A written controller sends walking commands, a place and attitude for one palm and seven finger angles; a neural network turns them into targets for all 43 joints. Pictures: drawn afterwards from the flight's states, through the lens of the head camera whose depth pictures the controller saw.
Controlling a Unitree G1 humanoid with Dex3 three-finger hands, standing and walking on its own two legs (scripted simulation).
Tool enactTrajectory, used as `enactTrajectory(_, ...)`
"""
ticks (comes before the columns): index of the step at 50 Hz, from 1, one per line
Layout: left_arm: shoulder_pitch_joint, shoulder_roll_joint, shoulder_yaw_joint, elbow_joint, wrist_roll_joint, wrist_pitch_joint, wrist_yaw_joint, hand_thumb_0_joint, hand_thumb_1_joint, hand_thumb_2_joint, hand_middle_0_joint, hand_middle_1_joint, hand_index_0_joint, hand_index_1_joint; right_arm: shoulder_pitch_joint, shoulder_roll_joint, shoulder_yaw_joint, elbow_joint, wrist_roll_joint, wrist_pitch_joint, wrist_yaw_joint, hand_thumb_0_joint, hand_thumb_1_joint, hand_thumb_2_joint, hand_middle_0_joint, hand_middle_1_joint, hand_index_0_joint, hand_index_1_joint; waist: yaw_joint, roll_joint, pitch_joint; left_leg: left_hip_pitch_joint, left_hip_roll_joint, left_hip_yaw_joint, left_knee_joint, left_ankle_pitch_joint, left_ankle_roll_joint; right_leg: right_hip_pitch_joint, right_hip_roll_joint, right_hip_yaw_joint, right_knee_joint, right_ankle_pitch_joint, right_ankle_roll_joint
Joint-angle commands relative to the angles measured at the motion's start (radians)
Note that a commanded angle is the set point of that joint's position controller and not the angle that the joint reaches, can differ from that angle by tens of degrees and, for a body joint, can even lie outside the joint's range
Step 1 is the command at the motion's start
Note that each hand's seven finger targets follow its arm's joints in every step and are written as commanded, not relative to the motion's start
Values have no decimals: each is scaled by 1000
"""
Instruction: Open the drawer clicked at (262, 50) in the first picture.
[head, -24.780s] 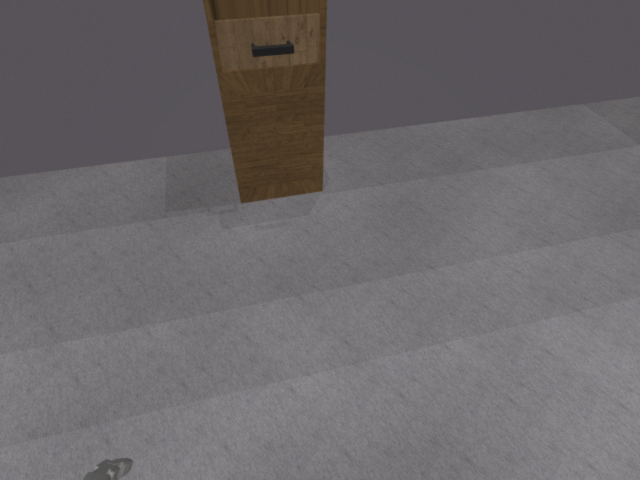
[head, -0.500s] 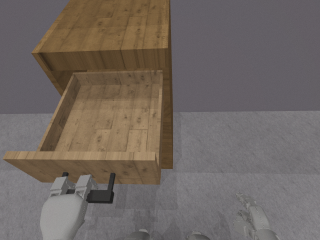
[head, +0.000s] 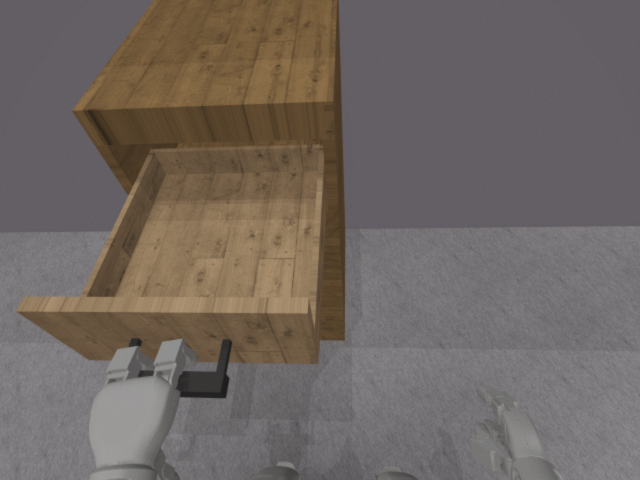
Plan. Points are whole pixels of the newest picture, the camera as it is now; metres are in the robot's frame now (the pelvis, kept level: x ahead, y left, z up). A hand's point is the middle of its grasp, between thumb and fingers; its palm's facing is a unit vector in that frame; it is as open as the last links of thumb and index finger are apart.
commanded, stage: lift the hand off the handle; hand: left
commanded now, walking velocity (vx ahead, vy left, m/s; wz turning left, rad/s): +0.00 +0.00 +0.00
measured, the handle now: (174, 365) +0.25 +0.21 +0.00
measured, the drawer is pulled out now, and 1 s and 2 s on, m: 0.30 0.30 0.30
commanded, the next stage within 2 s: draw the hand back to the body in 1.54 s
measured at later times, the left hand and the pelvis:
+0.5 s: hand (154, 397) +0.21 +0.22 +0.01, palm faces +0.01 -0.10 -1.00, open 13.5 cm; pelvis +0.01 +0.01 +0.01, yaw +0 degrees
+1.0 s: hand (132, 377) +0.21 +0.21 +0.08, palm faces +0.06 -0.14 -0.99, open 13.5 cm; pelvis +0.02 +0.02 +0.04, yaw +0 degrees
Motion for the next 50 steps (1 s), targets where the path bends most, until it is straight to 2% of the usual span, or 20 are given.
enactTrajectory(1, -30, 144, 112, -146, 5, 10, 46, 0, -500, 300, -300, -1200, -300, -1200, -109, -84, -32, -152, -1, -46, -8, 0, -900, -900, 200, 300, 200, 300, 10, -83, -187, 66, -38, -19, -84, 140, 30, 184, -38, 136, -207, 274, 44)
enactTrajectory(5, -62, 117, 70, -150, 15, 17, 44, 0, -500, 300, -300, -1200, -300, -1200, -106, -83, -34, -151, -1, -45, -6, 0, -900, -900, 200, 300, 200, 300, 6, -60, -190, 93, -37, -20, -90, 149, 29, 162, -35, 109, -203, 264, 44)
enactTrajectory(6, -88, 118, 68, -142, 13, 22, 45, 0, -500, 300, -300, -1200, -300, -1200, -109, -83, -31, -148, -1, -44, -8, 0, -900, -900, 200, 300, 200, 300, -5, -78, -186, 90, -36, -21, -88, 144, 32, 161, -36, 108, -207, 259, 45)
enactTrajectory(9, -134, 110, 49, -130, 16, 27, 40, 0, -500, 300, -300, -1200, -300, -1200, -107, -81, -32, -142, 0, -44, -13, 0, -900, -900, 200, 300, 200, 300, -7, -81, -174, 93, -35, -22, -93, 128, 32, 152, -39, 106, -219, 227, 49)
enactTrajectory(10, -143, 128, 70, -128, 17, 29, 41, 0, -500, 300, -300, -1200, -300, -1200, -104, -81, -31, -141, 1, -43, -16, 0, -900, -900, 200, 300, 200, 300, -1, -85, -183, 93, -36, -22, -97, 125, 32, 159, -35, 104, -217, 213, 47)
enactTrajectory(12, -179, 121, 61, -109, 17, 34, 39, 0, -500, 300, -300, -1200, -300, -1200, -107, -81, -29, -134, 1, -44, -21, 0, -900, -900, 200, 300, 200, 300, -9, -104, -178, 93, -35, -22, -96, 123, 34, 158, -39, 105, -225, 220, 50)
enactTrajectory(14, -168, 137, 69, -180, 9, 34, 34, 0, -500, 300, -300, -1200, -300, -1200, -106, -79, -31, -146, 2, -44, -22, 0, -900, -900, 200, 300, 200, 300, 10, -52, -235, 139, -38, -19, -114, 157, 34, 202, -37, 108, -226, 257, 45)
enactTrajectory(16, -148, 160, 80, -224, -2, 47, 30, 0, -500, 300, -300, -1200, -300, -1200, -111, -78, -24, -158, 5, -38, -23, 0, -900, -900, 200, 300, 200, 300, 16, -21, -252, 171, -39, -16, -130, 191, 33, 234, -37, 104, -234, 295, 41)
enactTrajectory(20, -145, 153, 69, -256, -25, 53, 3, 0, -500, 300, -300, -1200, -300, -1200, -116, -76, -21, -159, 9, -36, -27, 0, -900, -900, 200, 300, 200, 300, 6, -59, -187, 194, -35, -19, -163, 195, 35, 252, -39, 107, -278, 299, 49)
enactTrajectory(21, -146, 160, 77, -263, -28, 53, 0, 0, -500, 300, -300, -1200, -300, -1200, -118, -77, -17, -160, 7, -35, -26, 0, -900, -900, 200, 300, 200, 300, 5, -71, -195, 199, -34, -19, -168, 204, 36, 265, -40, 108, -280, 318, 49)
enactTrajectory(22, -119, 164, 84, -265, -28, 52, -4, 0, -500, 300, -300, -1200, -300, -1200, -116, -75, -17, -161, 9, -36, -25, 0, -900, -900, 200, 300, 200, 300, 14, -69, -187, 205, -35, -17, -178, 207, 35, 273, -39, 108, -284, 320, 48)
enactTrajectory(25, -60, 134, 53, -294, -37, 48, -28, 0, -500, 300, -300, -1200, -300, -1200, -113, -77, -20, -169, 9, -37, -13, 0, -900, -900, 200, 300, 200, 300, 18, -72, -174, 240, -31, -18, -202, 241, 35, 292, -37, 93, -294, 357, 47)
enactTrajectory(27, -49, 132, 46, -295, -47, 52, -44, 0, -500, 300, -300, -1200, -300, -1200, -122, -79, -16, -172, 15, -35, -7, 0, -900, -900, 200, 300, 200, 300, 14, -71, -134, 246, -28, -22, -220, 232, 35, 288, -37, 89, -309, 335, 47)
enactTrajectory(28, -53, 132, 43, -314, -47, 50, -50, 0, -500, 300, -300, -1200, -300, -1200, -118, -80, -19, -173, 13, -34, -4, 0, -900, -900, 200, 300, 200, 300, 15, -86, -141, 255, -28, -20, -224, 234, 37, 299, -38, 92, -317, 339, 49)
enactTrajectory(32, -62, 149, 46, -355, -38, 54, -73, 0, -500, 300, -300, -1200, -300, -1200, -125, -80, -16, -180, 14, -30, 5, 0, -900, -900, 200, 300, 200, 300, 23, -47, -126, 300, -24, -20, -254, 237, 35, 298, -37, 84, -337, 297, 44)
enactTrajectory(35, -57, 144, 35, -382, -37, 50, -88, 0, -500, 300, -300, -1200, -300, -1200, -127, -79, -15, -183, 13, -30, 9, 0, -900, -900, 200, 300, 200, 300, 28, -57, -114, 317, -25, -21, -268, 248, 35, 313, -37, 80, -348, 306, 45)
enactTrajectory(37, -64, 160, 50, -424, -40, 45, -96, 0, -500, 300, -300, -1200, -300, -1200, -129, -77, -15, -185, 13, -33, 13, 0, -900, -900, 200, 300, 200, 300, 34, -24, -133, 352, -21, -21, -276, 279, 34, 326, -37, 83, -349, 328, 40)
enactTrajectory(45, -75, 150, 24, -503, -51, 47, -142, 0, -500, 300, -300, -1200, -300, -1200, -141, -72, -11, -191, 14, -31, 29, 0, -900, -900, 200, 300, 200, 300, 36, -32, -91, 400, -12, -28, -312, 311, 34, 340, -36, 70, -378, 331, 42)
enactTrajectory(46, -67, 161, 40, -507, -57, 52, -148, 0, -500, 300, -300, -1200, -300, -1200, -142, -71, -11, -194, 15, -34, 29, 0, -900, -900, 200, 300, 200, 300, 39, -55, -101, 406, -10, -31, -317, 321, 32, 359, -34, 77, -383, 350, 40)
enactTrajectory(50, -15, 167, 40, -567, -70, 53, -173, 0, -500, 300, -300, -1200, -300, -1200, -144, -70, -8, -202, 19, -35, 36, 0, -900, -900, 200, 300, 200, 300, 54, -55, -107, 426, -8, -25, -332, 360, 32, 401, -39, 80, -391, 408, 45)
